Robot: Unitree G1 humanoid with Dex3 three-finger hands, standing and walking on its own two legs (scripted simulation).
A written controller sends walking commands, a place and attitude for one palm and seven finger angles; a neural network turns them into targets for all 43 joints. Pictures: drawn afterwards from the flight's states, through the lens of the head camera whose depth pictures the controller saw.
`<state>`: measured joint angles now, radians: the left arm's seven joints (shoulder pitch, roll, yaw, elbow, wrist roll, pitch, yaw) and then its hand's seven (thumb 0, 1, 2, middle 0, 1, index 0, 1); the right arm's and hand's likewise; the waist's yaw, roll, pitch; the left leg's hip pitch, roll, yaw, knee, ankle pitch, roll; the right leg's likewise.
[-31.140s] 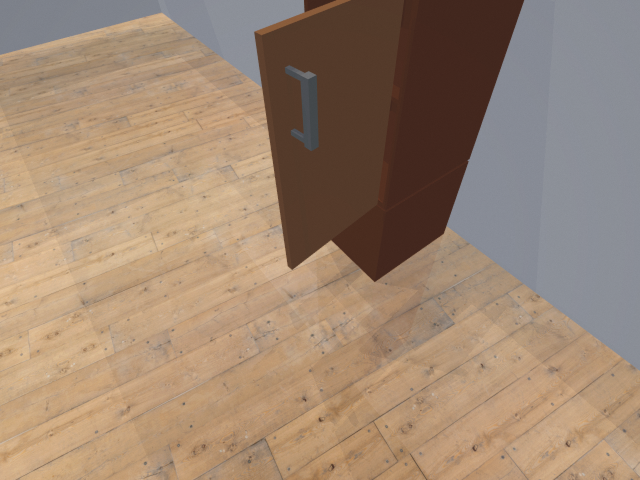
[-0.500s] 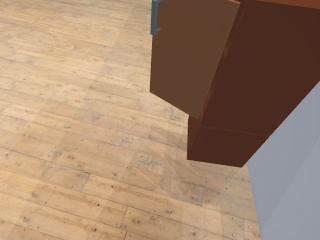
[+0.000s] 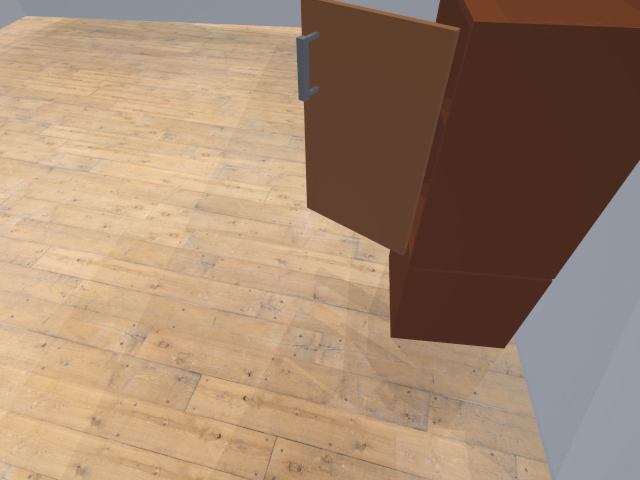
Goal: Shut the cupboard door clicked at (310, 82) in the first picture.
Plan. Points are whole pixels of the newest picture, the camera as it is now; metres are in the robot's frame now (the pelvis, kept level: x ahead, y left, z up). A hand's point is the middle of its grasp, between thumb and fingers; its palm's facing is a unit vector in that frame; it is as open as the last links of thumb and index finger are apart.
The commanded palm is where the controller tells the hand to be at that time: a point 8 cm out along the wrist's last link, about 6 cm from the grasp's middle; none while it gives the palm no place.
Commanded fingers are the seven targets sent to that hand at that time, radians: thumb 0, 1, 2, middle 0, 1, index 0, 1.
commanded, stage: let the arm hang, fingers relaxed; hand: left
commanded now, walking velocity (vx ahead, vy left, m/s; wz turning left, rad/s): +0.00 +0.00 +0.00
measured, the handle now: (308, 67) +0.92 +0.08 +0.12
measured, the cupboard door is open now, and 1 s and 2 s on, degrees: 60 60 60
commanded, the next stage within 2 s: look to check the result in 0.26 s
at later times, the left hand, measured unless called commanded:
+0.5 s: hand out of the picture -0.02 +0.16 -0.17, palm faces +0.04 -0.98 -0.19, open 7.4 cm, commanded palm none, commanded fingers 0.00 0.90 0.90 -0.20 -0.30 -0.20 -0.30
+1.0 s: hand out of the picture +0.01 +0.15 -0.18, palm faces +0.03 -0.99 -0.17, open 7.4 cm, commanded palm none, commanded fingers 0.00 0.90 0.90 -0.20 -0.30 -0.20 -0.30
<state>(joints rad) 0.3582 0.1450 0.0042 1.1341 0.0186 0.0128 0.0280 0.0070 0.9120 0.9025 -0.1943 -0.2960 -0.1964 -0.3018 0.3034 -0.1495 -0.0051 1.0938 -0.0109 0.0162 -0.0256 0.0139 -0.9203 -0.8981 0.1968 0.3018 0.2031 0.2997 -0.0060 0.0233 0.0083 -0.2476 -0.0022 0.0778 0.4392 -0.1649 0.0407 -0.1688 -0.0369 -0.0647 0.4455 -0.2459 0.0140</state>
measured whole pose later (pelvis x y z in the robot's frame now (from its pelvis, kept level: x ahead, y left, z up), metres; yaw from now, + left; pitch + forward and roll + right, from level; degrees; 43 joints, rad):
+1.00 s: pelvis +0.02 -0.01 +0.00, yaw +0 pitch -2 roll +0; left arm 0.30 0.12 0.01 1.15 0.01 0.00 0.03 0.00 0.91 0.90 -0.20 -0.30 -0.20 -0.30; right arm 0.28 -0.14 0.00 1.13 -0.01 0.00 -0.04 0.01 -0.92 -0.90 0.20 0.30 0.20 0.30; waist -0.01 0.00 0.04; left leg -0.21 0.01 0.07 0.42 -0.18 0.02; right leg -0.12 -0.02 -0.07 0.40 -0.26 0.00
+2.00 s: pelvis +0.03 -0.05 +0.00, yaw +35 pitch +1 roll +2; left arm 0.22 0.20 0.05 0.88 0.03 0.02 0.03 0.01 0.91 0.90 -0.20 -0.30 -0.20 -0.30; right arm 0.18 -0.26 -0.09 0.90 -0.02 0.07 0.02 0.01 -0.91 -0.90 0.19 0.30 0.20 0.30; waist -0.04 0.01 0.12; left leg -0.52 -0.01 0.00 1.06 -0.41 -0.06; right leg -0.18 -0.08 -0.11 0.50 -0.34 0.00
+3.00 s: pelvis +0.17 +0.15 -0.01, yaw +72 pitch +2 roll -1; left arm 0.36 0.19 0.06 0.98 0.04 -0.05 0.00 0.01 0.91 0.90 -0.20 -0.30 -0.20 -0.30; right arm 0.12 -0.23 -0.06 0.90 -0.03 0.02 0.06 0.01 -0.92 -0.90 0.19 0.30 0.20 0.30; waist 0.01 -0.02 0.12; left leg -0.57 0.06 0.11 0.78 -0.28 0.02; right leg 0.00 -0.13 -0.35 0.41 -0.40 0.07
